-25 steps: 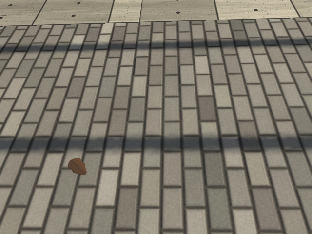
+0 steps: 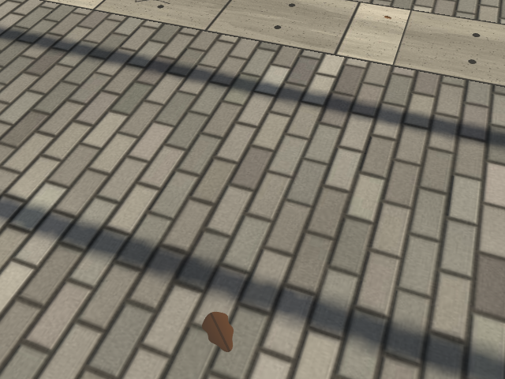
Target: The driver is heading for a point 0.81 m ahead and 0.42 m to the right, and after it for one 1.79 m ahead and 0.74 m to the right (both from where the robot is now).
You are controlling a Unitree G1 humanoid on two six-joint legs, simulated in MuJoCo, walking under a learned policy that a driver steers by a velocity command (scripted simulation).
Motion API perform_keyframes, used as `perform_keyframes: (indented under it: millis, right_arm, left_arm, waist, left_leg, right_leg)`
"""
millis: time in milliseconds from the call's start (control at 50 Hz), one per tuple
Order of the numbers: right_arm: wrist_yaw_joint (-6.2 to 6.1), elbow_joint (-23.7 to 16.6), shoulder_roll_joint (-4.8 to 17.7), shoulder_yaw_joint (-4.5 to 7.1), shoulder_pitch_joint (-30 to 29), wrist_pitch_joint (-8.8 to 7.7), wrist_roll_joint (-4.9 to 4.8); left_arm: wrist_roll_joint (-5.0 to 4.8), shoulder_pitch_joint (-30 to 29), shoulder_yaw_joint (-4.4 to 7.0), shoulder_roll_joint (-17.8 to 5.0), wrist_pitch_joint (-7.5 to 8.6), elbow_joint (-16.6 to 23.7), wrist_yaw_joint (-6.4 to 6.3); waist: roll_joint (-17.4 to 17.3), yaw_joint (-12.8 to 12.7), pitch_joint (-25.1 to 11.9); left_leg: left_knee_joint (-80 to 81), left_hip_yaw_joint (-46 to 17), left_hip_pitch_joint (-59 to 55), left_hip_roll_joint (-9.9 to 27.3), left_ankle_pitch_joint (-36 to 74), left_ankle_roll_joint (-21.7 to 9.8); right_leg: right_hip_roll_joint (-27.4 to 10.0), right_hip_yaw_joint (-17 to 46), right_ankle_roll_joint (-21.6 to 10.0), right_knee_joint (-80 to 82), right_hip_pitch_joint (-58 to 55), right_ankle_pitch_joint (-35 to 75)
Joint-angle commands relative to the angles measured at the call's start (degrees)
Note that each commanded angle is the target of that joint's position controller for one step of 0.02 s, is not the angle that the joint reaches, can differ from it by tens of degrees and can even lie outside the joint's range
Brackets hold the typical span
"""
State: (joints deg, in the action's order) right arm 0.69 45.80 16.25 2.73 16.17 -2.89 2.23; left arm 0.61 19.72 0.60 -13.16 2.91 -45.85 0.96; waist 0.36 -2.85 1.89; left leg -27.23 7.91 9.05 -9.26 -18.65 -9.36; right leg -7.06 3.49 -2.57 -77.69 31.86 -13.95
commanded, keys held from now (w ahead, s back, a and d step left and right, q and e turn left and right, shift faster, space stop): w+e+shift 1.00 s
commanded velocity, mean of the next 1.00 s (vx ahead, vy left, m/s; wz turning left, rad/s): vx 0.99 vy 0.00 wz -0.79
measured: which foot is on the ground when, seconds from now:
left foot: down 0.00-0.24, up 0.26-0.64, down 0.66-1.00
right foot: up 0.00-0.26, down 0.28-0.66, up 0.68-1.00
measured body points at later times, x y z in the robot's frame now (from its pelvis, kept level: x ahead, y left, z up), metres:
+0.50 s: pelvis +0.46 -0.03 +0.01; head +0.47 -0.03 +0.46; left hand +0.49 +0.25 -0.13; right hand +0.63 -0.30 -0.03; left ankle +0.63 +0.13 -0.65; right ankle +0.39 -0.05 -0.72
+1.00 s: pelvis +0.88 -0.15 +0.00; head +0.90 -0.18 +0.44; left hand +1.24 -0.23 -0.04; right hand +0.60 -0.27 -0.12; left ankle +0.83 +0.06 -0.72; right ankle +0.94 -0.34 -0.66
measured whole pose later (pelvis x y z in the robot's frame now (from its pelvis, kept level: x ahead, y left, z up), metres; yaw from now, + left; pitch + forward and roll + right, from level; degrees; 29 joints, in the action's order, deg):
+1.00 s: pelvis +0.88 -0.15 +0.00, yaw -49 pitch +2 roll +2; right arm -0.3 52.6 17.4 2.4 32.3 -5.9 2.0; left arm 1.9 -4.1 1.3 -18.6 0.1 -32.7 5.6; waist 2.7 5.1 0.9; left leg -12.9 15.2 -9.5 0.5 -22.7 4.4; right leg -2.9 -5.8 -7.6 -54.8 46.6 -3.5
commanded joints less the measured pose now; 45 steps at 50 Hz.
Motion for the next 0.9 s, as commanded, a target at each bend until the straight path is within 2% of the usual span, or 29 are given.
perform_keyframes:
  millis: [20, 80, 160, 200, 220, 240, 260, 280, 300, 320, 340, 360, 400, 440, 520, 580, 600, 620, 640, 660, 680, 700, 720, 740, 760, 780, 820, 860, 900]
  right_arm:
    - [0.42, -0.59, 4.3, 0.94, 3.05, -3.53, -0.83]
    - [1.0, 0.63, 3.0, 0.02, 4.62, -4.65, -1.09]
    - [-0.72, 1.73, 4.44, -0.73, 5.35, -5.44, -1.83]
    - [-2.92, 1.57, 7.48, -0.08, 4.59, -5.03, -1.86]
    - [-3.95, 1.07, 9.26, 0.41, 3.31, -4.24, -1.51]
    - [-4.56, -0.07, 10.99, 0.92, -0.01, -3.17, -0.83]
    - [-4.74, -1.88, 12.84, 1.67, -6.75, -2.16, -0.31]
    - [-3.43, -2.32, 9.45, 1.35, -11.69, -1.43, -0.38]
    - [-2.57, -7.2, -0.16, -1.51, -12.24, -2.86, 0.78]
    - [-1.73, -11.68, -1.68, -3.02, -4.56, -3.72, -0.83]
    - [-0.83, -12.28, 1.8, -3.48, -5.12, -5.11, 0.4]
    - [-0.34, -11.14, 4.61, -3.03, -5.83, -5.32, 0.97]
    - [-0.26, -11.11, 4.87, -3.37, -6.33, -2.84, 2.82]
    - [0.01, -12.57, 4.61, -3.99, -10.21, -0.8, 2.51]
    - [0.49, -15.91, 2.09, -5.11, -19.3, -0.83, -0.98]
    - [-0.02, -16.1, 4.19, -4.18, -19.61, -1.42, -1.19]
    - [-0.33, -15.5, 5.44, -3.57, -17.66, -1.75, -1.02]
    - [-0.88, -13.98, 7.76, -2.42, -12.39, -2.13, -1.04]
    - [-1.52, -11.55, 10.09, -1.11, -2.34, -2.55, -0.88]
    - [-2.6, -9.06, 14.04, 0.75, 11.13, -2.92, 0.19]
    - [-3.19, -7.87, 19.11, 2.11, 17.47, -2.8, 2.51]
    - [-2.66, -8.42, 19.92, 2.85, 9.52, -2.15, 1.96]
    - [-2.31, -10.23, 12.41, 1.81, 2.48, -1.7, 1.57]
    - [-2.0, -9.72, 8.56, 0.98, 0.85, -1.45, 1.08]
    - [-1.81, -8.26, 6.97, 0.59, 1.59, -1.41, 1.22]
    - [-1.86, -5.87, 5.58, 0.1, 4.17, -1.73, 1.03]
    - [-1.06, -2.19, 2.65, -0.52, 7.81, -2.81, -0.14]
    - [-0.45, -1.17, 2.95, -0.41, 7.6, -3.81, -0.71]
    - [-0.55, -0.59, 3.95, -0.23, 6.14, -4.47, -0.51]
  left_arm:
    - [-0.18, 0.44, 1.35, -4.89, -1.96, 1.01, 1.22]
    - [-1.19, -7.68, 1.01, -3.93, -1.14, 3.19, 1.85]
    - [-0.81, -10.74, 0.26, -3.79, -0.25, 3.68, 2.89]
    - [-0.44, -6.91, 0.89, -6.46, -0.93, 2.19, 2.91]
    - [-0.19, -1.51, 1.69, -8.71, -1.48, 0.53, 2.71]
    - [0.2, 8.53, 3.02, -11.63, -1.94, -2.25, 2.4]
    - [0.19, 22.52, 4.81, -14.74, -2.28, -5.79, 1.68]
    - [-1.46, 27.0, 5.74, -15.34, -2.16, -8.37, 0.61]
    - [-0.8, 18.92, 5.67, -15.9, -2.45, -8.17, 0.18]
    - [0.43, 13.73, 5.31, -16.01, -1.93, -5.11, -0.2]
    - [0.59, 10.62, 5.39, -13.65, -1.94, -3.04, -0.94]
    - [1.02, 6.65, 4.86, -10.92, -1.77, -2.64, -1.25]
    - [0.75, 3.48, 4.58, -11.98, -0.03, -1.9, -1.56]
    - [0.32, 1.63, 4.48, -12.44, 1.72, -1.32, -1.15]
    - [-0.74, 2.7, 5.97, -13.9, 2.51, -0.96, -0.04]
    - [-0.68, 5.0, 6.9, -14.96, 2.09, -0.9, 0.35]
    - [-0.48, 4.93, 7.14, -15.48, 1.92, -0.69, 0.09]
    - [-0.08, 4.17, 7.41, -16.68, 1.91, -0.35, 0.03]
    - [0.09, 1.64, 7.61, -17.96, 2.06, 0.11, 0.22]
    - [0.06, -1.67, 6.78, -15.1, 2.78, 1.72, 0.21]
    - [-1.07, -2.56, 4.18, -5.12, 3.34, 5.33, -0.06]
    - [-2.11, 2.39, 2.93, -5.41, 2.86, 7.62, -0.02]
    - [-0.52, -1.88, 3.34, -9.37, 1.45, 5.68, -0.41]
    - [0.54, -5.33, 3.55, -10.13, 0.9, 5.98, 0.28]
    - [1.07, -7.94, 3.64, -9.89, 0.3, 6.33, 1.18]
    - [1.63, -9.36, 3.3, -8.38, -0.37, 7.69, 2.13]
    - [1.54, -12.18, 2.28, -5.79, -1.79, 9.93, 3.12]
    - [1.56, -15.72, 1.48, -5.2, -2.39, 12.73, 3.61]
    - [1.24, -18.23, 0.97, -5.42, -2.61, 14.43, 4.0]
  waist:
    - [-0.57, 0.7, 6.85]
    - [-3.57, 2.5, 8.2]
    - [-4.3, 1.8, 4.5]
    - [-6.97, -1.51, -0.11]
    - [-7.78, -4.88, -3.07]
    - [-7.73, -10.54, -6.94]
    - [-6.37, -18.8, -9.94]
    - [5.29, -20.39, -7.39]
    - [15.58, -9.76, -3.0]
    - [10.91, -2.43, -12.15]
    - [2.37, -2.2, -10.4]
    - [-6.39, 1.45, -1.94]
    - [-7.84, 5.51, 4.56]
    - [-6.8, 5.97, 7.64]
    - [0.46, -0.08, 4.53]
    - [3.09, -2.38, 0.79]
    - [3.48, -1.56, -0.93]
    - [3.09, 1.19, -4.87]
    - [1.23, 7.63, -10.58]
    - [-1.51, 14.31, -17.43]
    - [-17.55, 13.83, -21.82]
    - [-27.11, 6.46, -22.97]
    - [-14.19, 6.58, -13.72]
    - [-7.07, 6.69, -8.33]
    - [-4.17, 6.39, -5.7]
    - [-5.75, 5.74, -3.88]
    - [-7.41, 4.83, -1.83]
    - [-6.09, 3.65, -0.71]
    - [-5.26, 2.24, 0.89]
  left_leg:
    - [20.32, -9.1, 3.81, 16.11, 20.13, 3.63]
    - [21.65, 0.94, 2.6, 11.56, 41.45, 8.13]
    - [20.03, 5.89, -5.35, 13.84, 71.72, 11.2]
    - [12.09, 6.41, -11.51, 16.7, 87.12, 12.31]
    - [4.32, 6.07, -12.86, 17.86, 93.59, 12.68]
    - [-8.92, 5.24, -10.32, 18.89, 95.75, 12.73]
    - [-31.43, 4.21, -2.15, 18.25, 87.79, 12.31]
    - [-61.42, 4.88, 9.77, 7.38, 27.41, 10.72]
    - [-78.99, -2.8, 32.58, 2.24, -10.06, 11.04]
    - [-80.1, -13.81, 43.5, 4.66, -11.57, 11.07]
    - [-71.61, -17.46, 44.89, 7.15, -7.25, 9.42]
    - [-63.4, -16.25, 41.96, 10.11, -2.82, 8.85]
    - [-52.6, -15.2, 35.07, 13.1, -3.11, 10.88]
    - [-38.0, -11.75, 25.8, 15.47, 1.15, 13.08]
    - [-12.34, -8.41, 13.23, 14.11, 20.15, 13.66]
    - [-3.96, -8.65, 11.38, 11.39, 21.66, 12.46]
    - [-2.03, -9.05, 8.97, 10.28, 19.09, 12.11]
    - [-1.67, -8.98, 3.09, 8.63, 13.87, 11.37]
    - [-1.95, -8.47, -7.87, 8.86, 9.99, 10.64]
    - [-4.09, -14.97, -22.2, 16.37, -1.96, 9.14]
    - [4.8, -39.55, -33.59, 32.56, -25.82, 7.23]
    - [15.48, -63.08, -31.16, 37.57, -33.35, 2.68]
    - [14.48, -52.98, -23.3, 34.43, -35.15, 2.66]
    - [13.07, -40.63, -16.56, 31.21, -22.96, 3.46]
    - [12.87, -31.96, -12.48, 28.43, -11.45, 4.54]
    - [12.91, -25.78, -10.24, 26.83, -4.27, 5.18]
    - [13.15, -17.69, -9.23, 25.45, 8.69, 6.65]
    - [14.96, -10.74, -7.0, 25.14, 19.11, 7.17]
    - [17.39, -3.8, -4.38, 23.57, 24.47, 7.54]
  right_leg:
    - [-0.75, 0.7, -0.68, 5.56, 7.24, 4.07]
    - [3.0, -5.63, -1.98, 17.44, 7.79, 14.66]
    - [8.13, -14.79, -4.46, 32.62, -0.59, 24.04]
    - [11.26, -16.39, -5.65, 35.83, -7.8, 23.54]
    - [13.46, -16.9, -6.19, 36.2, -13.77, 20.28]
    - [14.71, -15.25, -7.74, 36.43, -23.92, 16.25]
    - [11.32, -8.41, -12.51, 39.77, -36.05, 13.73]
    - [7.82, -3.72, -16.22, 48.11, -42.43, 15.12]
    - [5.25, 7.72, -18.29, 37.67, -46.02, 25.7]
    - [-2.92, 29.22, -26.73, 46.3, -53.68, 11.28]
    - [-7.33, 41.72, -26.24, 61.29, -47.81, -12.41]
    - [-6.1, 39.61, -22.65, 66.47, -35.33, -18.44]
    - [-1.22, 32.48, -19.78, 67.96, -19.27, -13.92]
    - [4.09, 23.97, -18.34, 71.02, -5.29, -8.79]
    - [8.81, 16.58, -13.57, 69.71, -5.17, 6.42]
    - [7.05, 18.62, -10.55, 63.54, -17.07, 16.28]
    - [6.55, 19.43, -9.37, 59.65, -20.37, 20.76]
    - [6.71, 19.29, -8.07, 52.34, -22.62, 28.34]
    - [8.88, 16.93, -6.53, 39.75, -20.82, 31.74]
    - [11.32, 13.99, -5.48, 22.18, -11.87, 24.06]
    - [16.81, 8.14, -4.7, 4.1, 5.0, -15.31]
    - [13.98, 5.08, -5.0, -4.32, 14.24, -13.26]
    - [8.85, 2.8, -5.03, -5.93, 16.84, -6.61]
    - [6.7, 1.24, -4.44, -2.74, 15.83, -2.74]
    - [4.98, 1.07, -3.78, -0.67, 14.36, -1.73]
    - [3.63, 1.29, -3.44, 0.14, 14.3, -1.41]
    - [2.17, 0.52, -3.35, 0.15, 16.47, -0.44]
    - [1.94, -0.88, -3.32, 2.48, 17.01, 3.21]
    - [2.13, -2.49, -3.25, 7.18, 15.44, 8.51]
Next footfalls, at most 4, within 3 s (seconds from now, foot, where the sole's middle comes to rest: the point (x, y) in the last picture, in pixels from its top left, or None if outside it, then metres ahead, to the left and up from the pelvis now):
0.28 right None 0.43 -0.06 -0.76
0.66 left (273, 256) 0.87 0.03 -0.76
1.10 right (407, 217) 1.03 -0.39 -0.76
1.56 left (461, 141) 1.39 -0.65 -0.76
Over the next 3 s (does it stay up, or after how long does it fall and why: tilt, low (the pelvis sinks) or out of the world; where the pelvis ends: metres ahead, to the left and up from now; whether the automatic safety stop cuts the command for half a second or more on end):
stays up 1.93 -0.97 0.01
